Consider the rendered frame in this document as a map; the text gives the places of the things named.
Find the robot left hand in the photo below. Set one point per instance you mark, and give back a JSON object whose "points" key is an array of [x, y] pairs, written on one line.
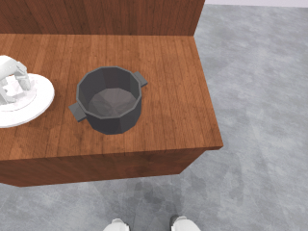
{"points": [[9, 66]]}

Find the left robot shin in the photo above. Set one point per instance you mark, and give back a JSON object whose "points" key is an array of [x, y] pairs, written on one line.
{"points": [[117, 220]]}

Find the pot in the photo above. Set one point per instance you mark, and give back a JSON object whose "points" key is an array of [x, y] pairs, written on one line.
{"points": [[109, 97]]}

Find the table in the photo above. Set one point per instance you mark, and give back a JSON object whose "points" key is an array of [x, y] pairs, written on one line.
{"points": [[62, 40]]}

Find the robot right foot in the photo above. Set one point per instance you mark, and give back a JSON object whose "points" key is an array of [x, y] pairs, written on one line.
{"points": [[172, 220]]}

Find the lid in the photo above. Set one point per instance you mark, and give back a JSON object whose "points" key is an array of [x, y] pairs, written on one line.
{"points": [[30, 106]]}

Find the knob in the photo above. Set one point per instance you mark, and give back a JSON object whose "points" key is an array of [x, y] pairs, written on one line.
{"points": [[14, 90]]}

